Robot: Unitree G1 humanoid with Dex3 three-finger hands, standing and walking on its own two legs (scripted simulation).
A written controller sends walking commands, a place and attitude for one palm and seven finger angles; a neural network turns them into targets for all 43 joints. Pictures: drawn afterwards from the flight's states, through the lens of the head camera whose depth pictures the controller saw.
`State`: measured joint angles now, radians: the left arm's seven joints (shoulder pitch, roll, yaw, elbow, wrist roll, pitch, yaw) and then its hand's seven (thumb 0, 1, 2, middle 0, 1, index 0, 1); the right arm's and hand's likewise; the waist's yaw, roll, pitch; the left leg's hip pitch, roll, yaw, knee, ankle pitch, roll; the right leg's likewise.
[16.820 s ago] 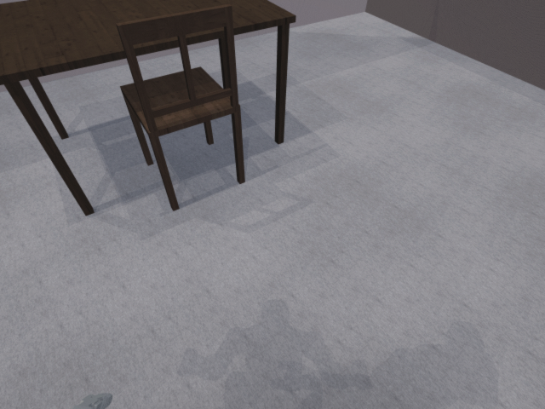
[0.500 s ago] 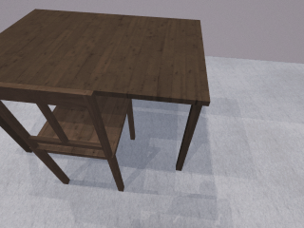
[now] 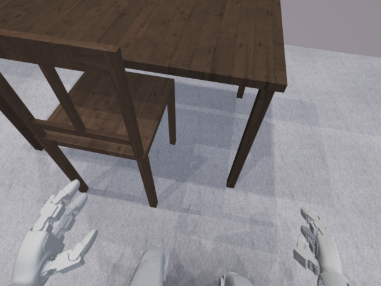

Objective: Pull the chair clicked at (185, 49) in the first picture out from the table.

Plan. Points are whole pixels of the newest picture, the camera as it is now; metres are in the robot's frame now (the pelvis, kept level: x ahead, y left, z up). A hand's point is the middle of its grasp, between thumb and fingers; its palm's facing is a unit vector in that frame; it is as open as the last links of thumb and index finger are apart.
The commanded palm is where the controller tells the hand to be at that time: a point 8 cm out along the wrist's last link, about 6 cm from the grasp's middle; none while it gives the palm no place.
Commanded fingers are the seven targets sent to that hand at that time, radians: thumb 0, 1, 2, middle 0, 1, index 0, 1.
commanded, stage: raise the hand toward the chair's back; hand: left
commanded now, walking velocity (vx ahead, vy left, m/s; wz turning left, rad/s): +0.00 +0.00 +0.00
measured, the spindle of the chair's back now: (65, 100) +0.54 +0.41 +0.01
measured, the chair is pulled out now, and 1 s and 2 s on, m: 0.00 0.00 0.00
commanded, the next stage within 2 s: aim the fingers beside a spindle in 1.60 s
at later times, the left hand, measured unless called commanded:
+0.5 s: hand (78, 226) +0.21 +0.23 +0.05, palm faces -0.10 -0.99 -0.06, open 14.3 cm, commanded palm +0.19 +0.28 +0.06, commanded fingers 0.00 -0.29 0.39 -0.08 -0.11 -0.08 -0.11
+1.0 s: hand (72, 206) +0.23 +0.24 +0.07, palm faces -0.07 -1.00 -0.06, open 16.9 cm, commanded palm +0.22 +0.29 +0.07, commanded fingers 0.00 -0.50 0.30 -0.06 -0.08 -0.06 -0.08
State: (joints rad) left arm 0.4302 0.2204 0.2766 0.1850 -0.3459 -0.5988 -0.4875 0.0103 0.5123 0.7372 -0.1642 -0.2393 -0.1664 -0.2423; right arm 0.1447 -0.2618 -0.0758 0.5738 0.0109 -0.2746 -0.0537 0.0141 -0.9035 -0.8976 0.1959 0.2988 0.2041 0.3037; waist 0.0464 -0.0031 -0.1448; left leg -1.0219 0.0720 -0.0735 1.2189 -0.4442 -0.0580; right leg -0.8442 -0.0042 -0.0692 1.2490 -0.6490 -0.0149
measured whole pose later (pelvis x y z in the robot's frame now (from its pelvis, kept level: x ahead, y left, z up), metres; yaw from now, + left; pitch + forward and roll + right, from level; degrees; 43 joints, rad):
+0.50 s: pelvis -0.01 +0.04 +0.00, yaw -1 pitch +15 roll -4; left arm 0.38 0.27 0.21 0.02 -0.28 -0.39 -0.37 0.00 -0.07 0.49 -0.10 -0.15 -0.10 -0.15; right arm 0.25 -0.23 -0.02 0.57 0.02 -0.22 -0.07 0.02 -0.90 -0.90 0.20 0.30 0.21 0.30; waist -0.01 0.04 -0.14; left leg -1.07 0.06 -0.05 1.22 -0.42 -0.01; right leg -0.88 -0.02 -0.04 1.21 -0.60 0.03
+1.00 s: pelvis +0.00 +0.04 +0.01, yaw -1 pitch +14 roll -4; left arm 0.33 0.29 0.24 -0.02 -0.29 -0.32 -0.36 -0.01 -0.49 0.31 -0.06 -0.08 -0.06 -0.08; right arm 0.23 -0.22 0.02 0.51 0.02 -0.19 -0.06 0.02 -0.90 -0.90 0.20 0.30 0.21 0.30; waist -0.01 0.04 -0.15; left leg -1.00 0.06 -0.06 1.18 -0.42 -0.01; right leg -0.80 -0.01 -0.06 1.14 -0.59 0.03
